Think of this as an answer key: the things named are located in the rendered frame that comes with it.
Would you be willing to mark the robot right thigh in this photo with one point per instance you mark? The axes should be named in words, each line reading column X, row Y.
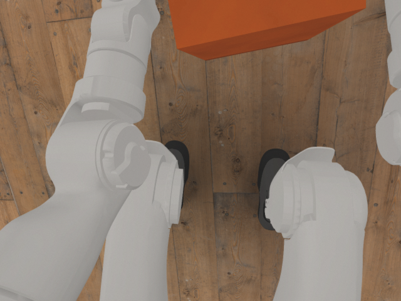
column 323, row 259

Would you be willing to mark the right robot forearm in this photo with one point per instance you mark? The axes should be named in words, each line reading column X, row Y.
column 393, row 14

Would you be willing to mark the right robot upper arm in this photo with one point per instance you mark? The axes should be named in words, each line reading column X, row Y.
column 388, row 130

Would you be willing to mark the left robot forearm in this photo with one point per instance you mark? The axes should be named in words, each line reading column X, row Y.
column 116, row 63

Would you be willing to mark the left robot shin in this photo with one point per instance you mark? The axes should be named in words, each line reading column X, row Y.
column 155, row 147

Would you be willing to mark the left robot upper arm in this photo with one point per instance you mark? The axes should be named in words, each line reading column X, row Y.
column 48, row 253

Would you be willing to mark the carton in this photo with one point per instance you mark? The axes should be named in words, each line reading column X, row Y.
column 210, row 29

